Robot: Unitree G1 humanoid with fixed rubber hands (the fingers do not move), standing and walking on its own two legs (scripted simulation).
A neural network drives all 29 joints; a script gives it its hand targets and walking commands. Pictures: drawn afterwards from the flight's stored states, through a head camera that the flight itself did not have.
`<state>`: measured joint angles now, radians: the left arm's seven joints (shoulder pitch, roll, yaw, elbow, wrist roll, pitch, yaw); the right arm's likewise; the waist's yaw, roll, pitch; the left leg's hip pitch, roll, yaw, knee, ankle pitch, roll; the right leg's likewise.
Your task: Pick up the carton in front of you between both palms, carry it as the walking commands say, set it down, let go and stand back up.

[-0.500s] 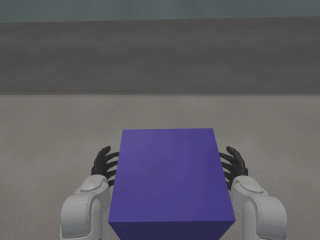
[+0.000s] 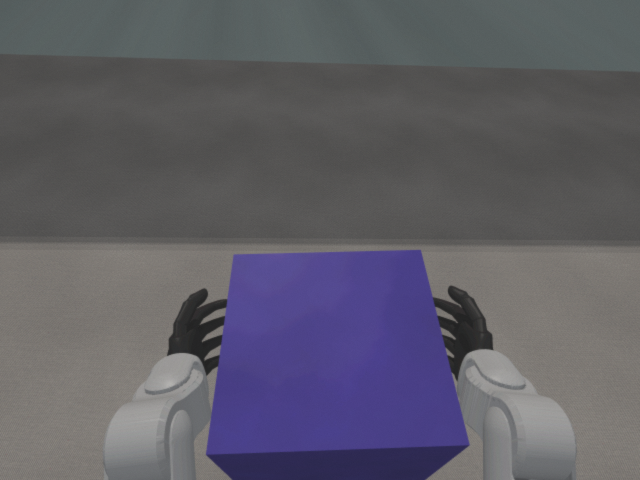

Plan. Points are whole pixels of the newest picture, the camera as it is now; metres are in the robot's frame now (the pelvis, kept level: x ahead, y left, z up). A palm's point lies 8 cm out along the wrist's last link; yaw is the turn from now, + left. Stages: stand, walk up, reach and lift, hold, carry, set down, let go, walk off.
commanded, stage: carry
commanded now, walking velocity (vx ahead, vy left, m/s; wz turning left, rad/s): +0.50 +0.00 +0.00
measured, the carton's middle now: (329, 381) +0.24 +0.00 +0.03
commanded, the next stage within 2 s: none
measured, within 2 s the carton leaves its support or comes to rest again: neither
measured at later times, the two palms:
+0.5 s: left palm (240, 181) +0.56 +0.15 +0.08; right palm (415, 183) +0.57 -0.15 +0.08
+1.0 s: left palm (243, 84) +0.90 +0.18 +0.10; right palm (375, 85) +0.90 -0.12 +0.11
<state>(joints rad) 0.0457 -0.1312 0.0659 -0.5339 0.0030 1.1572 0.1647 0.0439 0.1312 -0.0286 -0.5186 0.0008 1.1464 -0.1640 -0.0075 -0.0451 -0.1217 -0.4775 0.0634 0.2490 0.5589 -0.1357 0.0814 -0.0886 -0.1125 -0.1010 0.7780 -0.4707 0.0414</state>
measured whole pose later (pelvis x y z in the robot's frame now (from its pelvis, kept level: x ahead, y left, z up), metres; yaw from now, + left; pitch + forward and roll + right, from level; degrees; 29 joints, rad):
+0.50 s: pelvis +0.34 -0.01 -0.01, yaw +2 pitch +2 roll -1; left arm 0.07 -0.13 0.03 -0.52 0.01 1.14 0.16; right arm 0.09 0.14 -0.04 -0.54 0.00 1.14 -0.16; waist 0.00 0.04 -0.09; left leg 0.13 0.10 0.19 0.45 -0.50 -0.04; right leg -0.51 -0.04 -0.24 0.53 -0.06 -0.07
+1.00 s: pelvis +0.68 +0.03 +0.00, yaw +0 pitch +3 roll +0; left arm 0.08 -0.14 0.03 -0.59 0.01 1.13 0.15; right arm 0.09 0.13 -0.03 -0.61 0.00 1.15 -0.16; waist 0.01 -0.01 -0.11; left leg -0.48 0.08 0.23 0.47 -0.06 0.02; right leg 0.13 -0.07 -0.17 0.30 -0.45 0.05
